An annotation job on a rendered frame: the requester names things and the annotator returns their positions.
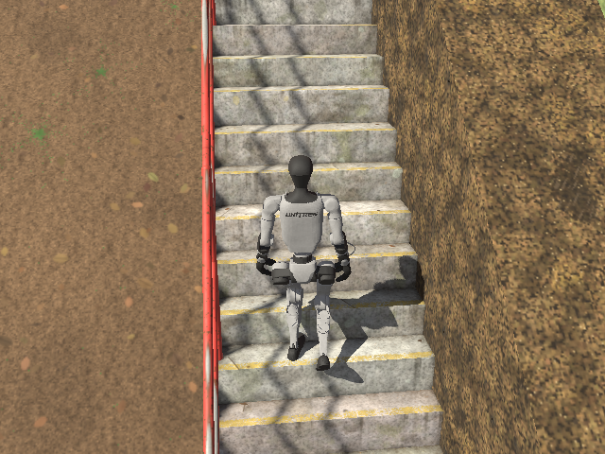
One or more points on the right robot shin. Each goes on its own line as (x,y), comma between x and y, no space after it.
(323,326)

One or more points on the left robot upper arm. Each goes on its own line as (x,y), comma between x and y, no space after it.
(270,207)

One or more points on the humanoid robot head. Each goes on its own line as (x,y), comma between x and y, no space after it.
(300,169)

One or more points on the robot right hand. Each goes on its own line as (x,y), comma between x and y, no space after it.
(346,269)

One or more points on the right robot forearm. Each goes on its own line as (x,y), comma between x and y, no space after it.
(342,252)

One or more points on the robot left hand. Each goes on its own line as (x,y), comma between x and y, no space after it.
(260,266)

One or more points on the left robot forearm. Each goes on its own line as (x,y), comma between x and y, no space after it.
(262,252)

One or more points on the right robot upper arm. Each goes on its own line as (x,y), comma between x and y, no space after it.
(331,205)

